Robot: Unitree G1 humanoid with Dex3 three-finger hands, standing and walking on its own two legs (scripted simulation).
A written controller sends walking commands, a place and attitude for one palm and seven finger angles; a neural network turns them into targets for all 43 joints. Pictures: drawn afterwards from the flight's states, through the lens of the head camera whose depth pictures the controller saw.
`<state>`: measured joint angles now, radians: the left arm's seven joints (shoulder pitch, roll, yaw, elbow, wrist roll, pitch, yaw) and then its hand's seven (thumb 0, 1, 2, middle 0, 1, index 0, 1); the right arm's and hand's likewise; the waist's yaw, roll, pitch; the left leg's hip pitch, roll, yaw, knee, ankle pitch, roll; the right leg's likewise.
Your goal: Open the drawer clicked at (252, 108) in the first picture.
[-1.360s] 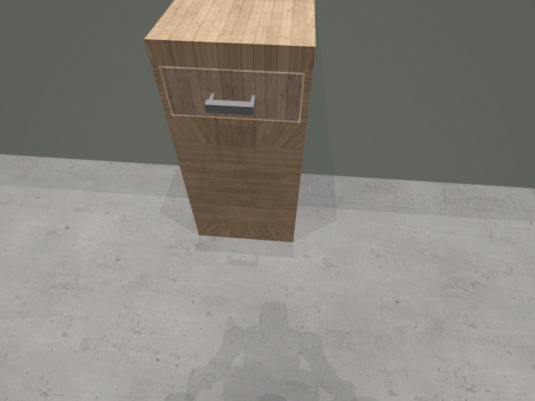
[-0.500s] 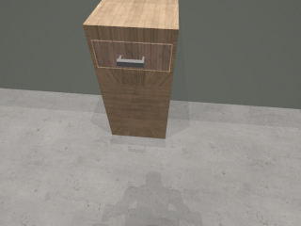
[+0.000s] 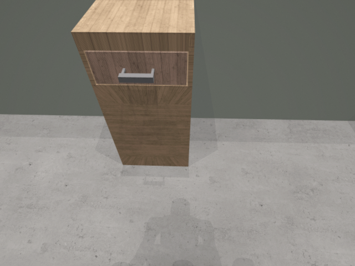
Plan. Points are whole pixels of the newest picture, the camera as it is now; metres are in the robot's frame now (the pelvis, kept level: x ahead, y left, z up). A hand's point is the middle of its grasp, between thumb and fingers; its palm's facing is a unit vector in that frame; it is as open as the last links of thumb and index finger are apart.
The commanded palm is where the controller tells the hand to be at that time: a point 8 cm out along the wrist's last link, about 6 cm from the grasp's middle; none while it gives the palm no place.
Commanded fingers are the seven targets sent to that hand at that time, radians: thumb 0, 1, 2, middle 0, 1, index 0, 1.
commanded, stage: take the last steps up to it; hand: left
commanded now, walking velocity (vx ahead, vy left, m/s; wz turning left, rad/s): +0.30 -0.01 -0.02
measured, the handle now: (137, 74) +0.78 +0.19 -0.02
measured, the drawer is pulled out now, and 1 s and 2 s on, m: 0.00 0.00 0.00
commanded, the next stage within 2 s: come to a stop and stand still in 0.50 s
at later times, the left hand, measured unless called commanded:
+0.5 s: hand out of the picture +0.06 +0.13 -0.18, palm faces +0.07 -0.99 -0.12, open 7.4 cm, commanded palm none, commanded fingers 0.00 0.90 0.90 -0.20 -0.30 -0.20 -0.30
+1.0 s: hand (142, 193) +0.35 +0.13 -0.16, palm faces +0.07 -0.98 -0.21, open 7.4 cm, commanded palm none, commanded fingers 0.00 0.90 0.90 -0.20 -0.30 -0.20 -0.30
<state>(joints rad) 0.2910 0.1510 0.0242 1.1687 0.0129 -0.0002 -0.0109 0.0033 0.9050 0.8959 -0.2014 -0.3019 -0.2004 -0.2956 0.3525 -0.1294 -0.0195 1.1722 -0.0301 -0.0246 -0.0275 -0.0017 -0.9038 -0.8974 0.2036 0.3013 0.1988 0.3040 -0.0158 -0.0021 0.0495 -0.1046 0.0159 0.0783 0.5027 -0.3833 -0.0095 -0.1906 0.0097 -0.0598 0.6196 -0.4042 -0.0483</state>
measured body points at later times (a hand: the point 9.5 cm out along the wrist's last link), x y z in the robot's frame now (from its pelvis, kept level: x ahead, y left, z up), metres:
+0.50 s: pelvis +0.18 -0.01 -0.01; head +0.21 +0.00 +0.43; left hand +0.06 +0.18 -0.16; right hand +0.27 -0.24 -0.16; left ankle +0.26 +0.07 -0.73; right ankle +0.00 -0.08 -0.65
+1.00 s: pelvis +0.26 -0.05 +0.00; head +0.32 -0.05 +0.45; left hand +0.35 +0.18 -0.15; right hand +0.27 -0.28 -0.16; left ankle +0.21 +0.06 -0.69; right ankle +0.33 -0.18 -0.73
